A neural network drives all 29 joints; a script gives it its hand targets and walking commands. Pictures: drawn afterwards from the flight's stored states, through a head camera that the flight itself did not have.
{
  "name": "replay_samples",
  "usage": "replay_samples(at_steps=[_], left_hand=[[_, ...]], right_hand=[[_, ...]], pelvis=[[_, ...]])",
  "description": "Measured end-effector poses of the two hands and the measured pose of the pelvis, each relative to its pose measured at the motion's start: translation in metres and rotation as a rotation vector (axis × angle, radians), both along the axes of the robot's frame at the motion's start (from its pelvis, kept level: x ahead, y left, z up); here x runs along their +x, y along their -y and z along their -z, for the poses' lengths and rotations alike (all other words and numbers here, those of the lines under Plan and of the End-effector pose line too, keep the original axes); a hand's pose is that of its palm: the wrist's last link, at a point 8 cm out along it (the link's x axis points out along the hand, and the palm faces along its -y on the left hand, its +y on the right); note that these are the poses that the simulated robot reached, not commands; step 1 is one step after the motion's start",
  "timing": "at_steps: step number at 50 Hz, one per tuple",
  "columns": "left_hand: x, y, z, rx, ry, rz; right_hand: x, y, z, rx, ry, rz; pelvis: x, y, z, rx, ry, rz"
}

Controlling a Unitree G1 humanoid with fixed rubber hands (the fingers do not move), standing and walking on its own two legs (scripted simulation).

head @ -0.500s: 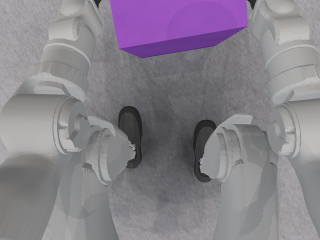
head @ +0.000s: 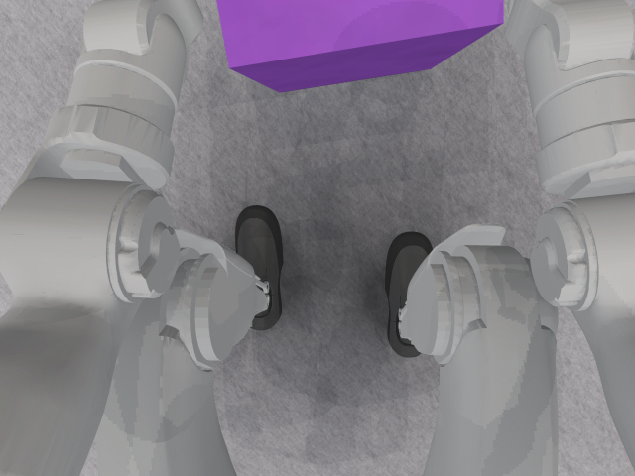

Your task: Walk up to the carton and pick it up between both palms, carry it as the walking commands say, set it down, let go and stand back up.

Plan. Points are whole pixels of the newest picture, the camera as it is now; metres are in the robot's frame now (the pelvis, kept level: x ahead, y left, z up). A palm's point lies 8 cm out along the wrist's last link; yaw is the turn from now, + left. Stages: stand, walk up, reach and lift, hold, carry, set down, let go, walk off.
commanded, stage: reach and lift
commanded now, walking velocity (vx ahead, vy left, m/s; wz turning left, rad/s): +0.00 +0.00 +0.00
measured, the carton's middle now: out of the picture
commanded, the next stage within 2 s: none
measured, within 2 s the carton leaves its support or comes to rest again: neither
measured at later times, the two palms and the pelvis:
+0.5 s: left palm out of the picture +0.56 +0.14 -0.10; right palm out of the picture +0.56 -0.16 -0.12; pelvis -0.01 +0.00 +0.00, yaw +0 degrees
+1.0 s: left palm out of the picture +0.53 +0.15 -0.04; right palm out of the picture +0.55 -0.15 -0.05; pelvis -0.02 +0.00 +0.03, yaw -1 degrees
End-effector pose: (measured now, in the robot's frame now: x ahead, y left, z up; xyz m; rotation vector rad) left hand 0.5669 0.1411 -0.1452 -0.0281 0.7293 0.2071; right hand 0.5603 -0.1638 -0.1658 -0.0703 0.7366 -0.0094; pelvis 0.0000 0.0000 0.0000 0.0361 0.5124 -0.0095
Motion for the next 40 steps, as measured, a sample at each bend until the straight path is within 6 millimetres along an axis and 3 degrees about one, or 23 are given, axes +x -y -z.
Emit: replay_samples(at_steps=[23,40], left_hand=[[-0.006,0.002,-0.042,-0.016,0.029,-0.036],[-0.028,-0.007,-0.077,-0.024,0.044,-0.089]], right_hand=[[0.0,0.0,-0.045,-0.001,0.008,-0.004],[-0.004,-0.009,-0.092,-0.013,0.02,-0.027]], pelvis=[[-0.007,0.0,-0.003,-0.001,0.074,0.004],[-0.013,0.0,-0.013,-0.004,0.149,0.007]])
